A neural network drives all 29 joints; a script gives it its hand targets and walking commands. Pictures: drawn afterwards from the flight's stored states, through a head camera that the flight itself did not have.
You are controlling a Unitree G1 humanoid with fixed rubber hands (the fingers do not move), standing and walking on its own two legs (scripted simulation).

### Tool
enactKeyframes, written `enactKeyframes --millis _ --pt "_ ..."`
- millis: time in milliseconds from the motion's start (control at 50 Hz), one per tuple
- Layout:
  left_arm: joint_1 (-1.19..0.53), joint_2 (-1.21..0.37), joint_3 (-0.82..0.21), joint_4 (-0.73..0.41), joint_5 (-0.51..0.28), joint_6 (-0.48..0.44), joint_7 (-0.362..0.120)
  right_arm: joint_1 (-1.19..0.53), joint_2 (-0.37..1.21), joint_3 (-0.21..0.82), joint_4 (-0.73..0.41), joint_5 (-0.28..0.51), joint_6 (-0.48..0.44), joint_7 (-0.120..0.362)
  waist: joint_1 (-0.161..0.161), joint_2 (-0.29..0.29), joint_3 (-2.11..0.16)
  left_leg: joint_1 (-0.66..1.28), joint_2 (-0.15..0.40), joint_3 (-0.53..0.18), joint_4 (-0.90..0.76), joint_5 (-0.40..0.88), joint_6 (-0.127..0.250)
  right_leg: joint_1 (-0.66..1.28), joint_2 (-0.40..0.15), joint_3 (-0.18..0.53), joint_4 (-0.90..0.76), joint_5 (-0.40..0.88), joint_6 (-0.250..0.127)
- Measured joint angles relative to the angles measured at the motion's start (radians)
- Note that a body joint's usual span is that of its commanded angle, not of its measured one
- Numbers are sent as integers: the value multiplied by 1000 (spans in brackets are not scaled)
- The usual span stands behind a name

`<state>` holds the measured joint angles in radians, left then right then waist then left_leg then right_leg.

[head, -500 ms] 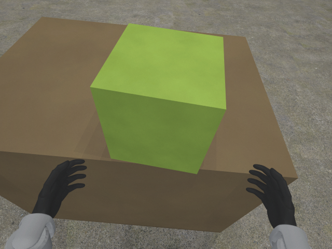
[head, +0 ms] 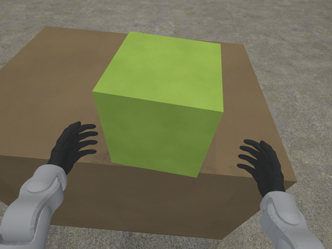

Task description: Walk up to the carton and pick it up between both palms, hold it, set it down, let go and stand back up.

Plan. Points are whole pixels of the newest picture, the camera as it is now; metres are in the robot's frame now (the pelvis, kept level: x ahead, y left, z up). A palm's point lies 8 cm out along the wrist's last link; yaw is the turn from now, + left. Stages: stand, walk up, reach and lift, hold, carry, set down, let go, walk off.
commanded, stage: reach and lift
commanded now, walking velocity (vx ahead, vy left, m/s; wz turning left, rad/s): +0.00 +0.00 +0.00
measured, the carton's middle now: (163, 105) +0.46 +0.02 +0.10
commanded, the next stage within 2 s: none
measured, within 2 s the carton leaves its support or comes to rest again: neither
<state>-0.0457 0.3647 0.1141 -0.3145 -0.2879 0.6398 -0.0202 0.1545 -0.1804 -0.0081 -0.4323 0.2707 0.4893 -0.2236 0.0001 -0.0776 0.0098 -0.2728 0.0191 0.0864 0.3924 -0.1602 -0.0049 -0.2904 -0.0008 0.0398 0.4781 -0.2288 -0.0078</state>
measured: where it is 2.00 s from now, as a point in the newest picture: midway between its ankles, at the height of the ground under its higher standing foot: outside the picture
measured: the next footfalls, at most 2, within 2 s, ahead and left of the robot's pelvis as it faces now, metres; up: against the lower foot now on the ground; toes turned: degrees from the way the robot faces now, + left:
none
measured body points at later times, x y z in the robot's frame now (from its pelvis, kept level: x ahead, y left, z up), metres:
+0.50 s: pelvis +0.00 +0.00 +0.00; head +0.03 +0.02 +0.45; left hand +0.36 +0.23 +0.16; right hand +0.33 -0.18 +0.14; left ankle +0.03 +0.13 -0.74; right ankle +0.01 -0.11 -0.74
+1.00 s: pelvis +0.00 +0.00 +0.00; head +0.02 +0.02 +0.45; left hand +0.42 +0.23 +0.21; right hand +0.40 -0.18 +0.18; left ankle +0.03 +0.13 -0.74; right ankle +0.01 -0.11 -0.74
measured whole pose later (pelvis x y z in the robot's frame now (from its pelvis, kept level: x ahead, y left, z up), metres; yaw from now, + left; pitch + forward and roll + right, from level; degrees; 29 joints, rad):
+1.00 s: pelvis +0.00 +0.00 +0.00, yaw +0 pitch +2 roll +1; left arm -0.81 0.46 0.11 0.26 -0.29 0.83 -0.02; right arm -0.61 -0.22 -0.10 0.14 0.33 0.62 -0.28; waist 0.00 -0.08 0.00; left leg -0.27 0.02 0.09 0.39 -0.16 -0.01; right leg -0.29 0.00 0.04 0.48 -0.23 -0.01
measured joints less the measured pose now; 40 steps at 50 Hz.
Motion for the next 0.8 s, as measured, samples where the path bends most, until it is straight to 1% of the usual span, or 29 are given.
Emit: enactKeyframes --millis 100,220,340,560,620,800 --pt "-33 0 19 0 0 54 0 -74 0 -23 0 17 35 -19 0 0 0 0 0 0 0 -2 -1 0 0 0 0 -1 0" --pt "-101 1 40 11 0 88 0 -147 0 -35 20 25 80 -32 0 0 0 0 0 0 0 -1 -2 0 0 0 0 -1 0" --pt "-244 13 42 110 0 124 0 -249 0 -45 113 26 114 -41 0 0 0 0 0 0 0 1 -1 0 0 0 0 1 0" --pt "-429 27 42 220 0 189 0 -422 -11 -56 229 48 124 -51 0 1 0 0 0 0 0 1 -2 0 0 0 0 1 0" --pt "-468 33 42 250 0 193 0 -468 -22 -60 262 55 126 -52 0 1 0 0 0 0 0 1 -2 0 0 0 0 1 0" --pt "-606 63 42 394 0 194 0 -608 -34 -70 386 63 135 -52 0 1 -1 0 0 0 0 2 -2 0 0 0 0 2 0"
